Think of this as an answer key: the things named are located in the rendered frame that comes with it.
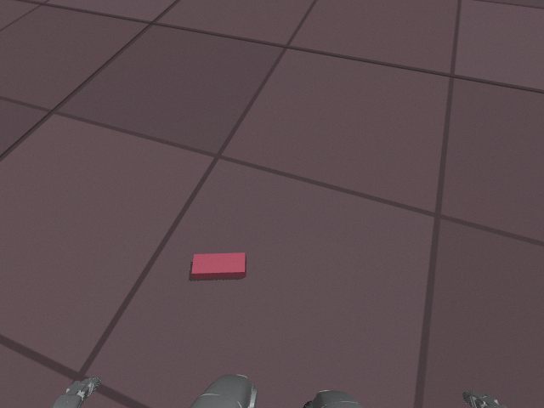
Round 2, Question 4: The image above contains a right robot hand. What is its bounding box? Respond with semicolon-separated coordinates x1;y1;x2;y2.
462;391;507;408

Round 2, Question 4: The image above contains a left robot hand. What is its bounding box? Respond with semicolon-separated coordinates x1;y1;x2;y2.
51;377;100;408

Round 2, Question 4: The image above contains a carton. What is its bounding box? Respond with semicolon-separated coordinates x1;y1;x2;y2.
191;252;247;279

